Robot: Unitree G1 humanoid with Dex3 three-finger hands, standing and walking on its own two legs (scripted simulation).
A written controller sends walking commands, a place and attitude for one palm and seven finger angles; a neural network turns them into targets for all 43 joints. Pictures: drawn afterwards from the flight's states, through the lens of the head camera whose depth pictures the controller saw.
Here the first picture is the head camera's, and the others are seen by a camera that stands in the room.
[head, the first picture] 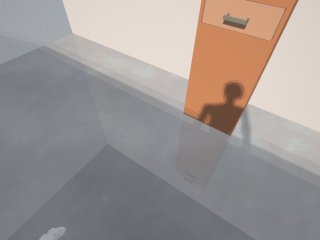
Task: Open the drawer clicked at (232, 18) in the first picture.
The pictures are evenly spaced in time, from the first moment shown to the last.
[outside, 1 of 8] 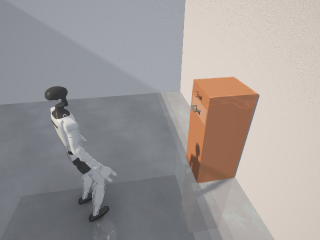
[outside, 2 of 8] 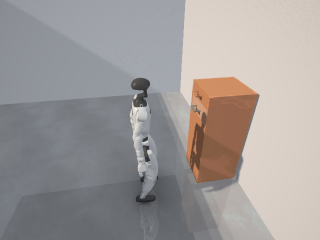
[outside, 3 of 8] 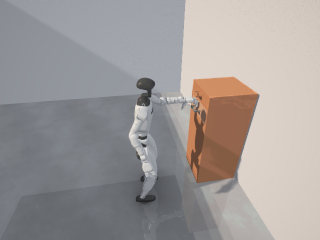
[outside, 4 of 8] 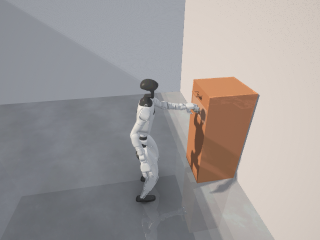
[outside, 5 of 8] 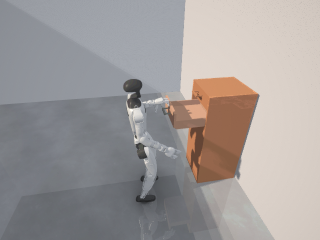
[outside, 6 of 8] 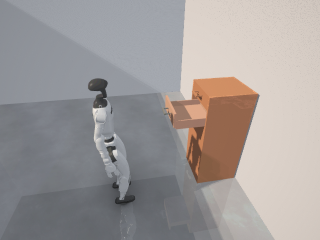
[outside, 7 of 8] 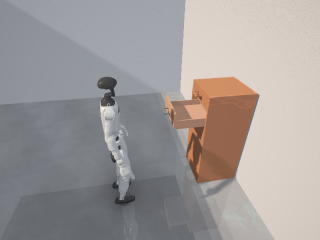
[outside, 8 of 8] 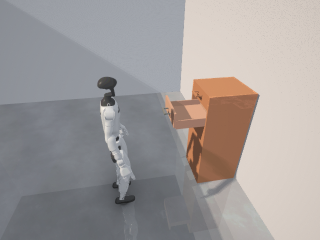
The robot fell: no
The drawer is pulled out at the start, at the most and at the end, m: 0.00 0.30 0.30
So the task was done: yes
